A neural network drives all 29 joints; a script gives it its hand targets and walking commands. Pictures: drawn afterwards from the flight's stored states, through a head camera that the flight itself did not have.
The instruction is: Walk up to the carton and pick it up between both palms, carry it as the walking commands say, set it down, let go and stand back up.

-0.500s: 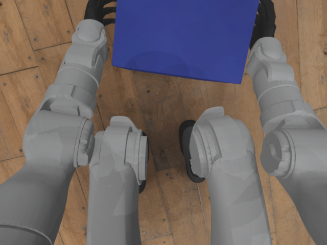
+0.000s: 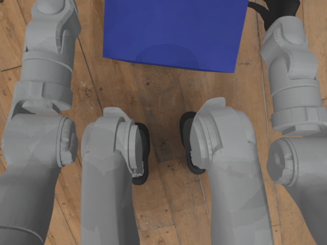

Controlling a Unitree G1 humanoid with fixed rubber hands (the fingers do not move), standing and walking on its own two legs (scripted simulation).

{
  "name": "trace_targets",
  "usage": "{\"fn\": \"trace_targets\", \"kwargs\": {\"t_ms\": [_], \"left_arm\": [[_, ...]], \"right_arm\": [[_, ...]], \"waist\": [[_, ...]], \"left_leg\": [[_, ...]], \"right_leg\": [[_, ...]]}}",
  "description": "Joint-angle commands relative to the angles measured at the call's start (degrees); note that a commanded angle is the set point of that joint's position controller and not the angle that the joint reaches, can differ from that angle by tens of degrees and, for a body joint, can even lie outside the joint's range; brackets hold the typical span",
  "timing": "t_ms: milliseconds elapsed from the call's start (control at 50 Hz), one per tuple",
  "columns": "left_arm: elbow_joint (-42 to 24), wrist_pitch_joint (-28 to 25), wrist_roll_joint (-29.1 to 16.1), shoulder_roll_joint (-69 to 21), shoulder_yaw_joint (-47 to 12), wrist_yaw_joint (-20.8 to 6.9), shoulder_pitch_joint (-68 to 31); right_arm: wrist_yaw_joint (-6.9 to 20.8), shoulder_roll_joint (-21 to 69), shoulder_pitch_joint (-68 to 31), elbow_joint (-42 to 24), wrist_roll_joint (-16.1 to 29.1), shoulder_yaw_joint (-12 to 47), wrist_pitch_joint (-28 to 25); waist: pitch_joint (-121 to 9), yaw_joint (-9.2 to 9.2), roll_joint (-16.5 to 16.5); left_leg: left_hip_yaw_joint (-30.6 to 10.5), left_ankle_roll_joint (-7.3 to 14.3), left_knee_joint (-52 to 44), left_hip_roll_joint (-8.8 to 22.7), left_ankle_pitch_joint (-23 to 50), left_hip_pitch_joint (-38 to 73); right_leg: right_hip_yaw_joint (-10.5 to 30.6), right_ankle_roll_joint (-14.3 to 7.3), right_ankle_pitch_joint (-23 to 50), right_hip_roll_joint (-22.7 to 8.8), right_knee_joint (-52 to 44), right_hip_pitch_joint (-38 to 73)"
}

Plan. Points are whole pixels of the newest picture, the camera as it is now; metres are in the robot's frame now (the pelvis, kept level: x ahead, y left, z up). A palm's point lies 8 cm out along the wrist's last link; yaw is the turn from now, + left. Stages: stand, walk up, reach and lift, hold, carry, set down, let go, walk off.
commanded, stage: set down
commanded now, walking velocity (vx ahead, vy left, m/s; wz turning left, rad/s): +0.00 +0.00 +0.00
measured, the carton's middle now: out of the picture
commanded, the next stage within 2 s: let go in 1.16 s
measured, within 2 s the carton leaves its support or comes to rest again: neither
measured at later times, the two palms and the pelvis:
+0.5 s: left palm out of the picture +0.54 +0.15 +0.00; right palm out of the picture +0.47 -0.23 -0.01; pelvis -0.02 +0.00 +0.12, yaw +1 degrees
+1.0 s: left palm out of the picture +0.55 +0.15 +0.14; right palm out of the picture +0.47 -0.24 +0.14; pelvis +0.00 +0.00 +0.25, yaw +0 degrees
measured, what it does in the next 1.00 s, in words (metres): rises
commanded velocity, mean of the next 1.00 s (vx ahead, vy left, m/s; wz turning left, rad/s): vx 0.00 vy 0.00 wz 0.00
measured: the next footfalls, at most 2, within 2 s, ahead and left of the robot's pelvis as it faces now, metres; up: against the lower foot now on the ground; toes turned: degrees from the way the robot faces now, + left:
none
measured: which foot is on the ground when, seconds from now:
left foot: down 0.00-1.00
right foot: down 0.00-1.00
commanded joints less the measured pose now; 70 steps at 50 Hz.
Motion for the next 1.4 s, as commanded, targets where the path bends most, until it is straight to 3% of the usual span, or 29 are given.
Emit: {"fn": "trace_targets", "kwargs": {"t_ms": [0,80,100,120,160,240,280,340,360,380,400,420,560,580,640,660,760,800,860,880,900,920,1000,1120,1220,1260,1280,1300,1380], "left_arm": [[-19.7,0.7,-0.4,8.3,5.1,-0.8,-17.0],[-20.7,1.7,2.3,9.5,5.1,-0.6,-19.1],[-22.8,1.8,1.6,10.2,5.4,-0.8,-18.6],[-19.0,1.9,2.7,10.4,6.0,-1.0,-18.9],[-20.1,2.3,4.3,11.5,7.3,-1.4,-19.7],[-19.9,4.0,3.4,9.9,5.4,-2.5,-19.2],[-20.3,4.6,4.2,10.5,7.1,-3.0,-16.3],[-20.9,6.0,4.0,12.6,7.7,-3.5,-16.8],[-20.8,6.2,3.6,12.5,7.0,-3.6,-18.1],[-16.6,6.7,4.1,12.9,7.6,-3.6,-16.9],[-20.7,6.5,3.9,12.5,8.0,-4.0,-16.5],[-19.9,6.7,4.8,14.3,8.6,-4.0,-17.4],[-25.4,7.8,0.2,13.7,5.1,-4.5,-20.7],[-24.7,8.1,0.9,12.3,4.6,-4.9,-21.4],[-24.1,9.1,0.4,12.4,5.2,-4.9,-20.3],[-21.5,9.2,0.7,12.0,4.8,-5.2,-17.9],[-22.7,9.3,3.2,14.2,6.7,-4.7,-16.0],[-23.5,9.5,3.7,15.0,8.4,-4.3,-15.4],[-23.6,8.7,3.4,15.3,7.6,-4.5,-16.8],[-25.4,8.7,4.2,14.7,8.6,-4.8,-16.2],[-22.2,8.7,3.9,15.6,8.5,-4.8,-17.2],[-26.0,8.4,3.3,15.9,9.1,-5.3,-15.6],[-16.6,6.6,5.7,14.3,9.4,-5.9,-12.1],[-10.4,1.5,6.4,6.7,6.0,-7.0,-9.8],[-20.2,0.0,9.7,3.2,7.1,-2.7,6.6],[-22.1,1.3,9.7,3.9,6.0,-1.0,7.1],[-28.7,1.3,10.0,2.7,5.2,-0.7,17.3],[-31.6,2.3,10.2,2.1,5.6,0.7,18.6],[-44.4,3.2,11.3,0.6,7.5,2.3,29.2]], "right_arm": [[-1.8,-11.3,-16.2,-26.8,-4.1,-4.2,0.8],[-1.3,-11.3,-13.9,-20.6,-5.2,-4.8,2.7],[-1.3,-11.6,-13.3,-21.6,-6.0,-5.5,2.8],[-1.0,-9.2,-11.7,-16.0,-5.2,-4.7,3.6],[-0.9,-8.0,-14.0,-20.7,-3.7,-3.6,3.9],[0.2,-5.9,-12.1,-20.1,-0.4,-1.8,5.4],[-0.2,-6.6,-14.1,-25.3,-0.8,-1.6,6.3],[-0.8,-9.5,-14.3,-28.2,-1.2,-3.0,7.9],[-0.9,-8.1,-15.3,-26.2,-0.8,-1.1,8.7],[-1.2,-8.8,-14.1,-24.0,-2.4,-2.5,8.8],[-1.3,-9.1,-15.0,-28.1,-2.7,-2.1,8.9],[-2.0,-10.4,-13.4,-26.4,-4.8,-5.0,9.2],[-1.6,-10.2,-12.8,-27.6,-5.8,-5.7,10.6],[-1.4,-9.1,-13.5,-26.7,-4.4,-5.2,10.9],[-0.8,-9.7,-13.0,-27.5,-4.0,-4.3,11.9],[-0.5,-8.8,-12.6,-25.4,-3.5,-3.7,12.1],[-0.1,-11.1,-12.0,-31.4,-3.9,-5.8,11.2],[0.1,-8.7,-11.7,-31.4,-2.6,-3.7,11.8],[0.4,-10.3,-10.8,-28.1,-3.3,-4.4,11.4],[0.7,-7.7,-11.6,-30.1,-1.8,-2.3,11.7],[0.3,-9.3,-12.0,-29.0,-3.1,-3.6,11.4],[0.3,-8.5,-10.4,-33.5,-3.1,-2.9,11.2],[0.8,-6.3,-6.3,-19.3,-5.9,-2.3,10.0],[2.5,-5.0,-5.5,-15.4,-9.7,-3.2,4.0],[4.9,-9.6,9.7,-22.0,-13.3,-3.3,0.6],[5.4,-10.4,10.5,-22.8,-13.4,-3.0,1.1],[5.9,-8.9,20.6,-29.5,-12.6,-0.7,1.7],[6.1,-11.9,20.8,-30.9,-14.1,-1.0,2.1],[7.7,-12.7,33.1,-39.4,-12.9,0.7,2.6]], "waist": [[-120.8,-4.57,0.0],[-111.4,-2.99,4.1],[-114.8,-5.30,2.3],[-110.2,-3.36,3.3],[-112.3,-1.22,4.2],[-117.4,-1.40,5.1],[-122.5,1.15,3.4],[-126.1,-0.57,3.7],[-123.9,1.49,3.6],[-119.8,-0.76,3.8],[-122.1,0.73,2.2],[-120.2,-1.78,3.2],[-123.4,-6.08,3.3],[-122.3,-3.95,5.4],[-123.6,-4.71,4.7],[-120.8,-2.57,5.0],[-128.1,-2.76,4.1],[-128.4,0.19,2.0],[-125.9,-1.48,2.9],[-125.7,2.20,3.9],[-125.3,-0.23,2.0],[-128.4,0.11,1.1],[-115.1,0.81,3.7],[-107.0,-2.08,5.2],[-129.2,-2.01,2.8],[-127.5,-1.64,1.5],[-139.9,-1.32,0.4],[-139.0,-1.43,-2.7],[-132.3,0.24,-0.6]], "left_leg": [[-5.2,0.9,-17.7,-1.0,22.9,38.1],[-6.5,0.6,-21.8,-0.8,20.9,40.5],[-7.0,0.5,-21.8,-0.9,21.7,42.4],[-6.5,0.6,-23.2,-1.2,19.4,40.4],[-5.7,0.7,-23.9,-1.2,20.4,43.8],[-5.5,0.9,-28.5,-0.8,21.5,49.2],[-4.7,0.8,-30.1,-1.5,23.1,50.1],[-3.8,0.6,-32.9,-1.4,20.8,49.4],[-3.9,0.8,-34.6,-1.6,19.7,48.7],[-4.5,0.8,-35.6,-1.0,18.0,48.1],[-4.1,0.7,-36.4,-1.7,19.6,50.5],[-4.8,0.7,-37.9,-0.9,17.6,50.6],[-6.1,-0.2,-44.5,-0.4,18.5,61.0],[-5.3,-0.4,-44.7,-0.5,19.2,61.4],[-5.7,-0.4,-47.2,-0.5,19.9,65.4],[-6.3,-0.1,-49.4,-0.1,19.7,66.9],[-7.6,-0.3,-53.1,0.1,27.0,75.2],[-6.9,-0.1,-55.5,-0.4,28.0,75.7],[-7.4,-0.4,-58.7,0.1,26.3,75.7],[-6.4,-0.6,-60.0,-0.2,28.3,77.8],[-6.6,-0.4,-60.8,0.0,26.2,76.1],[-6.8,-0.3,-61.5,-0.2,29.9,79.4],[-7.7,-0.4,-66.4,0.3,27.6,77.2],[-8.4,-2.0,-69.8,0.9,30.5,78.9],[-8.0,-3.2,-70.0,1.0,42.8,91.5],[-7.7,-2.6,-70.2,1.0,38.6,91.0],[-7.3,-3.0,-69.8,0.2,45.5,97.5],[-7.9,-2.9,-69.5,0.7,45.8,94.4],[-7.7,-3.1,-72.2,0.3,44.9,99.1]], "right_leg": [[5.5,3.7,33.6,0.1,-17.9,59.5],[5.5,3.0,30.0,0.4,-20.1,50.1],[5.4,3.2,30.9,0.3,-21.3,53.2],[5.5,3.3,28.6,-0.1,-22.0,51.2],[6.6,3.8,27.7,0.2,-24.6,52.0],[6.1,3.9,28.3,0.0,-28.6,57.1],[7.1,4.1,30.3,0.0,-30.7,63.4],[8.0,4.5,28.8,-0.3,-33.9,70.3],[7.4,4.5,27.4,-0.3,-34.2,69.3],[6.8,4.9,25.4,-0.7,-35.2,66.2],[7.6,4.8,26.4,-0.5,-37.0,69.2],[6.7,4.6,25.4,-0.6,-37.7,67.9],[4.2,4.2,25.1,-0.9,-43.8,68.5],[5.3,3.9,24.1,-0.7,-44.8,67.4],[5.3,4.1,25.3,-0.9,-47.7,70.9],[5.0,4.5,22.8,-1.3,-48.5,68.7],[4.8,4.9,29.2,-0.4,-52.6,74.8],[5.6,5.2,31.1,-0.3,-54.7,79.8],[5.6,5.1,30.4,-0.6,-57.0,81.9],[6.7,5.1,31.4,-0.7,-58.7,83.9],[6.8,5.4,29.8,-1.0,-60.7,84.6],[6.8,5.3,35.5,-1.1,-61.3,89.9],[7.0,5.5,33.3,-2.0,-64.4,84.7],[6.0,5.2,34.4,-1.2,-68.8,82.8],[6.2,4.5,48.0,-0.3,-68.3,99.0],[6.0,4.8,42.1,0.4,-68.6,96.8],[6.6,4.5,51.3,1.0,-68.2,108.1],[6.4,4.5,52.5,1.4,-66.3,108.1],[8.1,3.4,51.0,1.1,-70.2,110.6]]}}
